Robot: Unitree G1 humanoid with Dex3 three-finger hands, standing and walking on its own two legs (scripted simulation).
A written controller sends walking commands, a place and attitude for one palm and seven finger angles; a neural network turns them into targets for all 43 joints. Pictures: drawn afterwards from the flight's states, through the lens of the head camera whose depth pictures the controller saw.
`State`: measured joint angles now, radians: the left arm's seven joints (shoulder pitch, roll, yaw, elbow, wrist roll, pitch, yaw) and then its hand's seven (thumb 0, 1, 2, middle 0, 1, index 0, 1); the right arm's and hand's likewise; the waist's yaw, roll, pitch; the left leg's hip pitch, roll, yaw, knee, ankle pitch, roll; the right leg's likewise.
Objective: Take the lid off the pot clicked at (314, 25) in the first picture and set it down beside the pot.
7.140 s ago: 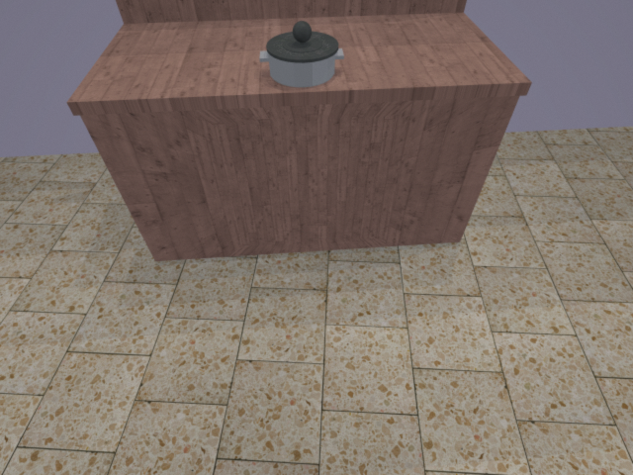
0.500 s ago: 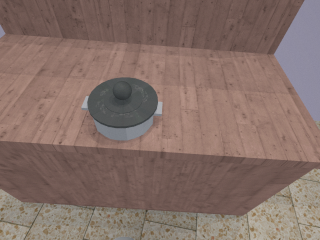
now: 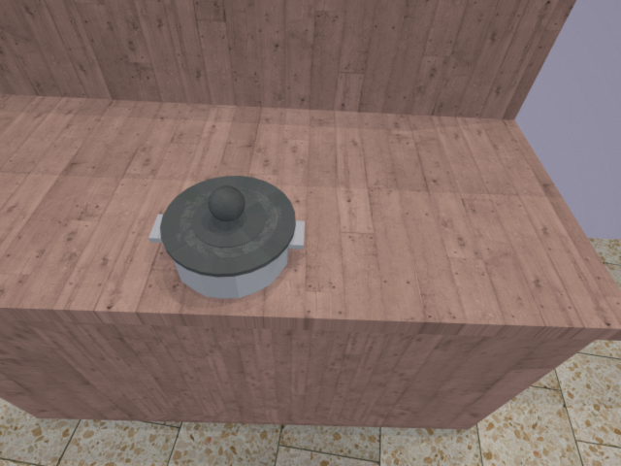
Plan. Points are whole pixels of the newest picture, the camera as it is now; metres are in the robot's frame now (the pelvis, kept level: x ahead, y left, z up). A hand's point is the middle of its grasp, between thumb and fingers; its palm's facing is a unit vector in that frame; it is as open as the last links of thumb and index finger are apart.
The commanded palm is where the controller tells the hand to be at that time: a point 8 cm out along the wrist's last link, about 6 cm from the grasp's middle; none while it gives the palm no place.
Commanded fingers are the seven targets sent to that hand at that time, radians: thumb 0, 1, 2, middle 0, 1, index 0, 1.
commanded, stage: come to a stop and stand still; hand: left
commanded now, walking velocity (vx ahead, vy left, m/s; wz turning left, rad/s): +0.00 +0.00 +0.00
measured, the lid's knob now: (226, 203) +0.45 +0.16 +0.07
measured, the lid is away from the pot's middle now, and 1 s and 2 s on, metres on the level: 0.00 0.00 0.00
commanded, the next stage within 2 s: look again from close up in 0.30 s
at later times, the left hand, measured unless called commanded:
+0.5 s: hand out of the picture +0.01 +0.18 -0.18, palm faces +0.01 -0.98 -0.18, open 7.4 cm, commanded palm none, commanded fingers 0.00 0.90 0.90 -0.20 -0.30 -0.20 -0.30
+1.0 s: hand out of the picture +0.03 +0.22 -0.18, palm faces +0.00 -0.98 -0.19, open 7.4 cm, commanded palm none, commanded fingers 0.00 0.90 0.90 -0.20 -0.30 -0.20 -0.30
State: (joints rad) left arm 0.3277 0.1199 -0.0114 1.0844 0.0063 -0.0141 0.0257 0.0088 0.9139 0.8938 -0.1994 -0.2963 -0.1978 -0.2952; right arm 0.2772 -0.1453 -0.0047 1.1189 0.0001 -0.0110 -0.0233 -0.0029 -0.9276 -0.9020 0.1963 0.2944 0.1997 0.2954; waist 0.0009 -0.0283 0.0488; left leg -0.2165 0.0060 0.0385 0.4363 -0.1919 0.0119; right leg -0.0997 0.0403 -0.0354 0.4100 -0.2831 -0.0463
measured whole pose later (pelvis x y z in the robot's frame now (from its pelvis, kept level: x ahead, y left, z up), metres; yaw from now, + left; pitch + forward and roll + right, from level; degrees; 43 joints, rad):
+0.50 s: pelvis +0.01 +0.02 -0.01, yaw -1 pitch -1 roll -1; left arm 0.33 0.13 -0.01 1.07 0.01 -0.02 0.05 0.00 0.91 0.89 -0.20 -0.30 -0.20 -0.30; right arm 0.30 -0.16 -0.01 1.06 -0.01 0.00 -0.02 0.01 -0.93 -0.90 0.20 0.29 0.20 0.30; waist -0.02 0.02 0.01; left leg -0.29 0.01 0.03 0.59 -0.29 0.03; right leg -0.15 0.04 -0.02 0.50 -0.35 -0.03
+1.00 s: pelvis +0.02 +0.05 -0.01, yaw -1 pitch +0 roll -1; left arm 0.30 0.19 -0.01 1.01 0.01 0.01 0.04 0.00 0.91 0.89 -0.20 -0.30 -0.20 -0.29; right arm 0.23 -0.16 0.01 1.03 -0.01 -0.02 -0.02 0.00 -0.93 -0.90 0.20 0.29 0.20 0.30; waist 0.01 -0.03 0.04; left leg -0.25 -0.05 0.06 0.50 -0.26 0.07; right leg -0.13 -0.01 0.00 0.47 -0.33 0.02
